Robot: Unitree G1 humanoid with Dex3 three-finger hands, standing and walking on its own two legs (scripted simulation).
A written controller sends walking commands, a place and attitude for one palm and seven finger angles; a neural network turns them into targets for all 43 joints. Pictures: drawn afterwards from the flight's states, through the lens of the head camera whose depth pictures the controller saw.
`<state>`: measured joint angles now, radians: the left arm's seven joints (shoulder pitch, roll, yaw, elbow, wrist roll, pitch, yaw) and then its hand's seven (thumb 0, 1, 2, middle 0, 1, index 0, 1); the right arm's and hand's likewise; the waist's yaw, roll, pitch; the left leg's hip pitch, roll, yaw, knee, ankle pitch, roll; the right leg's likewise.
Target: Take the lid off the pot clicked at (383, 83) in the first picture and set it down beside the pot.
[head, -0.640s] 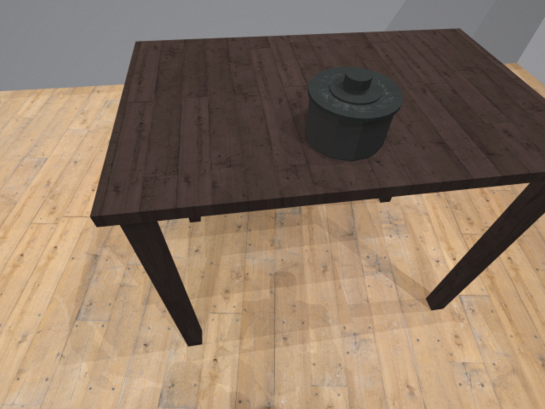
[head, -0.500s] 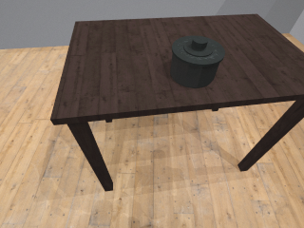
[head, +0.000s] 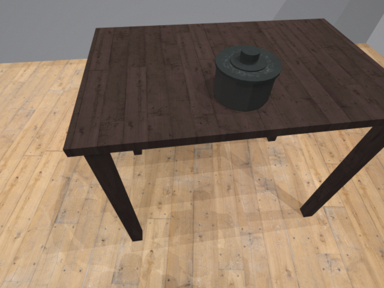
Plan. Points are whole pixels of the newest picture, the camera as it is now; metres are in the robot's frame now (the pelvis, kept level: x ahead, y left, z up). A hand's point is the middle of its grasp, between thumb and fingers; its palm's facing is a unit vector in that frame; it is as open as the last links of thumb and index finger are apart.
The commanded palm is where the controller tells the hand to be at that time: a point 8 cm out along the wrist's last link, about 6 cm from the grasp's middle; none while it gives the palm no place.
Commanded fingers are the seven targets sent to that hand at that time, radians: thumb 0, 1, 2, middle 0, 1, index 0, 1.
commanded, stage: walk to a spot facing it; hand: left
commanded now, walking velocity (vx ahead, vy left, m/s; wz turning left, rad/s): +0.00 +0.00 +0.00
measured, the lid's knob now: (250, 53) +0.65 -0.11 +0.16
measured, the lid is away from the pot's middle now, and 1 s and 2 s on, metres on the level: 0.00 0.00 0.00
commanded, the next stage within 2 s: none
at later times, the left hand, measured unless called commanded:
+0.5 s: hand out of the picture +0.04 +0.17 -0.17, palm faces -0.04 -0.96 -0.27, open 7.4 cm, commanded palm none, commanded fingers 0.00 0.90 0.90 -0.20 -0.30 -0.20 -0.30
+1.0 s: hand (138, 277) +0.17 +0.14 -0.16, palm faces -0.40 -0.87 -0.29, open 7.4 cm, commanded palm none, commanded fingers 0.00 0.90 0.90 -0.20 -0.30 -0.20 -0.30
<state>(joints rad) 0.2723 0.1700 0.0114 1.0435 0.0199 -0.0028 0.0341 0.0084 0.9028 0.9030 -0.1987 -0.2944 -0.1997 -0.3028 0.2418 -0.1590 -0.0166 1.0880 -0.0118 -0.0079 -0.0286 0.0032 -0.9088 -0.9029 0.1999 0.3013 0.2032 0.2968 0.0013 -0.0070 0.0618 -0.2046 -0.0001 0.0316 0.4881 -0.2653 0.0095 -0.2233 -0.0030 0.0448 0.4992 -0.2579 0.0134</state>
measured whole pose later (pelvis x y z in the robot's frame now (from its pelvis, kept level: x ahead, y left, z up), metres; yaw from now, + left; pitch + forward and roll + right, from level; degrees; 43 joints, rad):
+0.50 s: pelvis -0.01 -0.03 -0.02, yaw -7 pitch +0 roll +1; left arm 0.28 0.19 0.07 0.92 0.02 0.02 0.01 0.01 0.90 0.90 -0.20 -0.29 -0.20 -0.30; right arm 0.19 -0.21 -0.07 0.97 -0.02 0.05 -0.03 0.01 -0.91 -0.90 0.20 0.30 0.20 0.30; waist 0.04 0.01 0.11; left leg -0.36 0.04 0.04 0.87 -0.50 -0.03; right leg -0.36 0.08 0.12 0.68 -0.31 -0.04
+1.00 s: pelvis -0.02 -0.03 -0.01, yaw -27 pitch +1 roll +0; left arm 0.18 0.30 0.09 0.79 0.01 0.04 -0.04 0.01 0.90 0.90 -0.20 -0.29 -0.20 -0.30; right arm 0.18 -0.22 -0.03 0.81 -0.03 0.01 -0.01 0.00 -0.90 -0.90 0.20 0.30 0.21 0.30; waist 0.03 -0.01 0.12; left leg -0.25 0.11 0.07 0.59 -0.34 -0.07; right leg -0.36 -0.02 -0.01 0.66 -0.34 0.02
